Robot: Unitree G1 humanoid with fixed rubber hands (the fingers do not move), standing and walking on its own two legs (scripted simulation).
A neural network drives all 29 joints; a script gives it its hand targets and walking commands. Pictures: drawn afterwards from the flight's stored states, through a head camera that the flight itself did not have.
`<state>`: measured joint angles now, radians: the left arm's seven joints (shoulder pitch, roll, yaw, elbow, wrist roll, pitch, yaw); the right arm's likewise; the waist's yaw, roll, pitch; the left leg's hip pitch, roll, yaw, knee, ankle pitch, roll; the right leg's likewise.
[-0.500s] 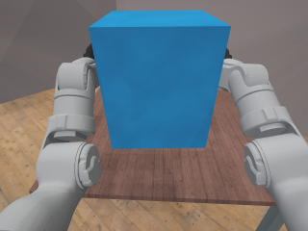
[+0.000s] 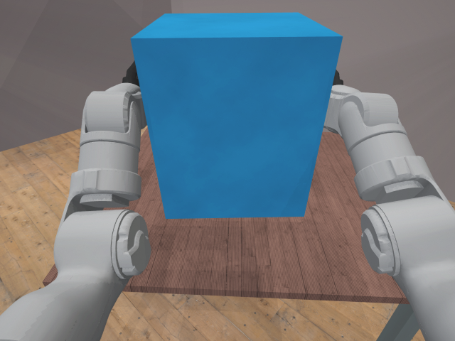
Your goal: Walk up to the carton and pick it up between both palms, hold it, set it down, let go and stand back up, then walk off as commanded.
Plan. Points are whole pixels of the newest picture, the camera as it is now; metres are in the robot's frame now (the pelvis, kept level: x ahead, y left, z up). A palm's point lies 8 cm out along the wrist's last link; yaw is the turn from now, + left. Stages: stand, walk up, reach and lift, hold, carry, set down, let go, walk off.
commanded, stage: hold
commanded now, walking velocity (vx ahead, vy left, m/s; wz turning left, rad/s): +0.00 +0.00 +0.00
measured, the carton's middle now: (233, 113) +0.36 -0.01 +0.32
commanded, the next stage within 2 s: set down in 0.78 s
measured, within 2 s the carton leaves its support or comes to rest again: neither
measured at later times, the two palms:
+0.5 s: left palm (135, 99) +0.38 +0.14 +0.33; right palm (329, 103) +0.37 -0.16 +0.33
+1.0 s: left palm (137, 84) +0.40 +0.13 +0.35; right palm (332, 92) +0.37 -0.17 +0.35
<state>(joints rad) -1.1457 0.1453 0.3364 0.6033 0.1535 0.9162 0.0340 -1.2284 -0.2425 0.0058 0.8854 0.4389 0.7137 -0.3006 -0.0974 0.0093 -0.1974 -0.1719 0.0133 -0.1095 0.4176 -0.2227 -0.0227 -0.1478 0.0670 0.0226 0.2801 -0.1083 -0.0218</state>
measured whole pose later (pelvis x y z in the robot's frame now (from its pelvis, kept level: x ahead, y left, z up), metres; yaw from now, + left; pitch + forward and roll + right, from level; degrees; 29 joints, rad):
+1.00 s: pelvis +0.00 +0.00 +0.00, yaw +0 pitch -1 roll -1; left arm -1.23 0.18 0.39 0.75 0.15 0.77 0.03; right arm -1.31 -0.21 -0.08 1.01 0.36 0.59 -0.28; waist -0.12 0.00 -0.19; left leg -0.16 0.00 -0.11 0.39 -0.21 -0.02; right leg -0.16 0.06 0.03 0.30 -0.12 -0.02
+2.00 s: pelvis +0.01 +0.02 +0.00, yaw -1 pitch -5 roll -2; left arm -0.93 0.06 0.30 0.56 0.19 0.61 0.07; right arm -0.95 -0.13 -0.11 0.82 0.24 0.39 -0.20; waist -0.15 -0.01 -0.04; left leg -0.07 -0.01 -0.08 0.38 -0.23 0.01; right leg -0.05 0.04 0.04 0.26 -0.12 0.00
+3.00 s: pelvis +0.02 +0.01 +0.00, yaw -1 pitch -2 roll -1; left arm -0.84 0.02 0.27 0.62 0.20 0.44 0.08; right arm -0.81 -0.05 -0.23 0.78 0.06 0.26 -0.15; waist -0.13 -0.02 0.00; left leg -0.10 0.00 -0.07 0.36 -0.22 0.00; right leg -0.09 0.04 0.03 0.26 -0.12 0.00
